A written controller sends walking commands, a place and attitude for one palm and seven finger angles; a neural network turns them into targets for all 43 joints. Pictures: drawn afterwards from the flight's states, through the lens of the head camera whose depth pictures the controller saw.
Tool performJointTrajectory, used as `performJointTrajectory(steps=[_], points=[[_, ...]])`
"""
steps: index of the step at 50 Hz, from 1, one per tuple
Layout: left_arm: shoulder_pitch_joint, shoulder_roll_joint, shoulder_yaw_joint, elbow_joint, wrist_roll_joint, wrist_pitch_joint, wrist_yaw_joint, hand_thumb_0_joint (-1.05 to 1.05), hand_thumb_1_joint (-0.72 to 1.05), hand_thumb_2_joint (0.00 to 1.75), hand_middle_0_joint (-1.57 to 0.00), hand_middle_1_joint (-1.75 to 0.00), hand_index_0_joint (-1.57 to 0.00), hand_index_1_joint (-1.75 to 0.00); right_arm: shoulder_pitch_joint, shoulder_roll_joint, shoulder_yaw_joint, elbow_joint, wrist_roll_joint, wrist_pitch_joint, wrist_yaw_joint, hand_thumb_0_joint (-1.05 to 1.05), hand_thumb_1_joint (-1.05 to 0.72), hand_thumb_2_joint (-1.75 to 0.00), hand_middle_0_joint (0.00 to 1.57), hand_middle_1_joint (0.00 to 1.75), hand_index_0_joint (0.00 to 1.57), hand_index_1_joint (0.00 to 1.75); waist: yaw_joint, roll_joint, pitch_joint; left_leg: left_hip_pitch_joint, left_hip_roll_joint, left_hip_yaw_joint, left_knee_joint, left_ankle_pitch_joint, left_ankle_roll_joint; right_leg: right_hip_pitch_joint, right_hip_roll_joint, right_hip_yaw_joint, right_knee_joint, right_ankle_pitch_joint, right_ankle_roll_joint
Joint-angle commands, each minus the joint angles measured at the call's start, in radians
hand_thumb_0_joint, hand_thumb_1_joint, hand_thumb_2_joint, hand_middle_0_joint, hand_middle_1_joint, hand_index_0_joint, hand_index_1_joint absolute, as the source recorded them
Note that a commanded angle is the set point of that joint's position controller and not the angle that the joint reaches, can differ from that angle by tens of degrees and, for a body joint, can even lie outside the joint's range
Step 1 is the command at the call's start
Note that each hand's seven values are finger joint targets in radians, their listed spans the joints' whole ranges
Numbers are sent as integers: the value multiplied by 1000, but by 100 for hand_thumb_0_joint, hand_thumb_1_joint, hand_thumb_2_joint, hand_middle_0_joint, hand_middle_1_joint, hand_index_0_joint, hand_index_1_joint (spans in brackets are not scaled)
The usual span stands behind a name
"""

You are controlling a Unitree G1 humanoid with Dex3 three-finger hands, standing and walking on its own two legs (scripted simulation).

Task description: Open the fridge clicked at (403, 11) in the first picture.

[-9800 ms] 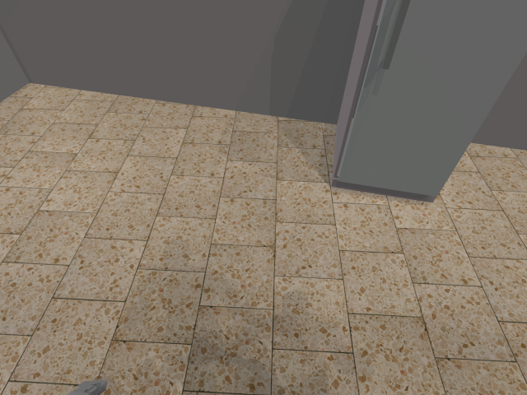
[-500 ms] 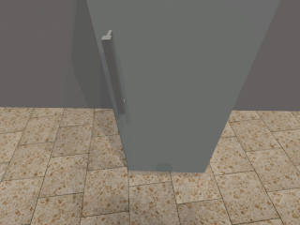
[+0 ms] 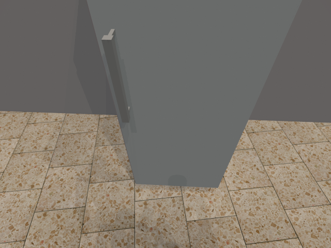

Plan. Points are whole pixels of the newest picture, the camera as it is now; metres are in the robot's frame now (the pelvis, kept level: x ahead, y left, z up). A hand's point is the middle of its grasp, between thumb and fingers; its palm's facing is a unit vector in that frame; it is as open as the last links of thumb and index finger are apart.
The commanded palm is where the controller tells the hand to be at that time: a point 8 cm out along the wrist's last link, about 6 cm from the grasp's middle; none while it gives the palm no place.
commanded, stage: look again from close up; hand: left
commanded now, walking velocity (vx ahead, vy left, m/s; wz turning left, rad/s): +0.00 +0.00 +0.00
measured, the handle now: (120, 81) +0.55 +0.18 +0.11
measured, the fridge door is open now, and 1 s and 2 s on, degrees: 0 0 0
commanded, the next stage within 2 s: shuffle to correct the standing spot in 0.46 s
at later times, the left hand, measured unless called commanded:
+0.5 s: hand out of the picture +0.02 +0.17 -0.17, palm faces +0.04 -0.98 -0.21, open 7.3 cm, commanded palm none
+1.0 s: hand out of the picture +0.06 +0.18 -0.19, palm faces +0.04 -0.98 -0.18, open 7.4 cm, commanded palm none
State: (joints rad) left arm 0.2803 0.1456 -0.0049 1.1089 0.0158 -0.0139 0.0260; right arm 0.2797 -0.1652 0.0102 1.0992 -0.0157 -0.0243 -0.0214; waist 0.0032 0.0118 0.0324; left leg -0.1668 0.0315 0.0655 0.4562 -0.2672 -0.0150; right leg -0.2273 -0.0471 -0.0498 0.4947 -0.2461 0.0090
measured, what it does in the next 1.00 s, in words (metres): shifts its weight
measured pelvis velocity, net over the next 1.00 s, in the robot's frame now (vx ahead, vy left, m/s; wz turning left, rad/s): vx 0.07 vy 0.00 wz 0.00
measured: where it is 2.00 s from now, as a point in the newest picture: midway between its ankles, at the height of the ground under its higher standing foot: outside the picture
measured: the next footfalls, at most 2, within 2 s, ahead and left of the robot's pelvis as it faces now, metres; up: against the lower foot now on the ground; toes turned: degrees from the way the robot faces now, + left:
left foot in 1.26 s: +0.13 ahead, +0.14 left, +0.00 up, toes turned +5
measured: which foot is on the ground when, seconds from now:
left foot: down 0.00-1.00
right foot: down 0.00-1.00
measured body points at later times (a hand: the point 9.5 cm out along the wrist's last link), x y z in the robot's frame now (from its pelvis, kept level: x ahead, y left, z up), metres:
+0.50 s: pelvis +0.01 -0.01 +0.00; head +0.02 -0.01 +0.45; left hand +0.02 +0.22 -0.15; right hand +0.02 -0.23 -0.16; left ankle -0.01 +0.13 -0.74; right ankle +0.01 -0.12 -0.74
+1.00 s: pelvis +0.07 +0.00 -0.01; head +0.10 +0.00 +0.44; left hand +0.05 +0.23 -0.17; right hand +0.00 -0.19 -0.17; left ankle -0.01 +0.13 -0.74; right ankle +0.06 -0.09 -0.74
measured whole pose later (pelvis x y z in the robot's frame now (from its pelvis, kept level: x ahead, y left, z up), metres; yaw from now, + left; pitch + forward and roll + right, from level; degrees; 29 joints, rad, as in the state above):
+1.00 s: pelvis +0.07 +0.00 -0.01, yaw +0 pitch +0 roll +1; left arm 0.31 0.14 0.04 1.09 0.02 -0.01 0.01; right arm 0.41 -0.10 0.01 1.12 -0.03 -0.05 -0.03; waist -0.01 -0.01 0.05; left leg -0.13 0.02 0.07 0.54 -0.41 -0.01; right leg -0.28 -0.04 -0.10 0.63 -0.34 -0.03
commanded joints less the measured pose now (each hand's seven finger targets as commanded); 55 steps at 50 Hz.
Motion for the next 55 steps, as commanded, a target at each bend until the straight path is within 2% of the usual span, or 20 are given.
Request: performJointTrajectory(steps=[1,13,20,28,30,34,38,40,42,43,45,46,47,48,49,50,51,52,53,55], points=[[43,129,24,-34,-2,-16,5,0,90,90,-20,-30,-20,-30,50,-88,-20,-26,3,-10,-7,0,-90,-90,20,30,20,30,2,-30,34,-57,65,-66,-88,98,33,14,-74,79,-109,89,-39],[35,138,29,-36,-4,-19,3,0,90,90,-20,-30,-20,-30,46,-89,-22,-11,2,-13,-9,0,-90,-90,20,30,20,30,6,-25,-5,-38,72,-63,-86,141,28,48,-76,74,-107,140,-45],[28,134,29,-36,-2,-15,3,0,90,90,-20,-30,-20,-30,41,-85,-21,-8,1,-10,-10,0,-90,-90,20,30,20,30,7,-12,34,-44,74,-68,-97,137,29,28,-70,70,-117,113,-45],[19,142,31,-38,-3,-16,1,0,90,90,-20,-30,-20,-30,34,-97,-22,-8,1,-13,-10,0,-90,-90,20,30,20,30,9,-16,13,-34,75,-74,-101,157,29,48,-73,65,-112,134,-43],[47,115,28,-29,1,-11,1,0,90,90,-20,-30,-20,-30,57,-66,-17,0,-2,-4,-7,0,-90,-90,20,30,20,30,10,-40,8,-37,62,-55,-82,48,28,45,-71,71,-121,-5,-47],[69,145,47,-36,5,1,-6,0,90,90,-20,-30,-20,-30,71,-57,-20,-11,-12,9,4,0,-90,-90,20,30,20,30,20,-87,95,-140,11,-14,-14,-145,30,-11,-102,143,-181,-333,-81],[89,150,62,-48,5,0,-7,0,90,90,-20,-30,-20,-30,104,-42,-21,-23,-11,3,8,0,-90,-90,20,30,20,30,11,-109,120,-137,1,6,51,-126,38,-61,-130,165,-187,-374,-112],[65,127,63,-61,7,-1,-11,0,90,90,-20,-30,-20,-30,156,-47,-24,-9,-10,-6,6,0,-90,-90,20,30,20,30,-12,-19,131,-82,27,-38,-13,-95,53,-104,-75,87,-89,-304,-96],[44,71,57,-82,10,-9,-17,0,90,90,-20,-30,-20,-30,227,-95,-35,12,-11,-20,-1,0,-90,-90,20,30,20,30,-32,167,97,3,153,-196,-122,-20,111,-168,14,-51,142,-188,-61],[15,45,48,-97,14,-15,-17,0,90,90,-20,-30,-20,-30,255,-121,-41,21,-10,-24,-9,0,-90,-90,20,30,20,30,-43,236,110,59,218,-284,-155,104,161,-249,44,-91,244,-210,-49],[-35,40,44,-117,12,-27,-17,0,90,90,-20,-30,-20,-30,280,-92,-37,25,-15,-31,-18,0,-90,-90,20,30,20,30,-55,209,120,167,264,-321,-119,468,234,-367,24,-54,324,-324,-54],[-36,30,45,-111,6,-30,-17,0,90,90,-20,-30,-20,-30,260,-88,-32,22,-16,-32,-23,0,-90,-90,20,30,20,30,-43,162,120,145,259,-276,-82,634,227,-319,8,-45,279,-317,-52],[0,18,48,-95,1,-32,-16,0,90,90,-20,-30,-20,-30,218,-85,-29,14,-13,-31,-27,0,-90,-90,20,30,20,30,-12,133,94,94,225,-197,-37,722,190,-197,0,-45,157,-238,-49],[76,15,50,-70,-2,-33,-15,0,90,90,-20,-30,-20,-30,172,-89,-26,3,-6,-29,-31,0,-90,-90,20,30,20,30,27,100,44,53,174,-130,25,722,138,-49,1,-53,18,-53,-43],[162,42,55,-37,-2,-35,-9,0,90,90,-20,-30,-20,-30,151,-76,-26,-13,6,-31,-32,0,-90,-90,20,30,20,30,56,37,-26,-19,116,-66,110,662,89,124,-29,-11,-28,223,-40],[228,107,66,-14,-2,-41,4,0,90,90,-20,-30,-20,-30,139,-46,-23,-28,15,-32,-34,0,-90,-90,20,30,20,30,68,-102,-87,-159,63,-29,175,437,42,304,-138,111,6,676,-71],[270,148,69,6,-5,-42,15,0,90,90,-20,-30,-20,-30,130,-33,-25,-34,23,-30,-31,0,-90,-90,20,30,20,30,71,-173,-130,-205,8,-7,250,-6,12,358,-285,192,14,1047,-161],[249,160,63,6,-3,-39,18,0,90,90,-20,-30,-20,-30,119,-21,-38,-38,29,-21,-34,0,-90,-90,20,30,20,30,59,-183,-109,-224,-12,-20,320,-273,2,333,-342,187,7,1189,-229],[211,152,65,-7,5,-32,24,0,90,90,-20,-30,-20,-30,89,-4,-41,-41,28,-8,-35,0,-90,-90,20,30,20,30,63,-249,-65,-256,1,-36,382,-330,3,292,-333,182,9,1219,-248],[146,111,56,-23,15,-16,36,0,90,90,-20,-30,-20,-30,61,27,-41,-37,26,11,-32,0,-90,-90,20,30,20,30,49,-215,17,-282,9,-43,394,-318,4,216,-307,130,-8,1102,-241]])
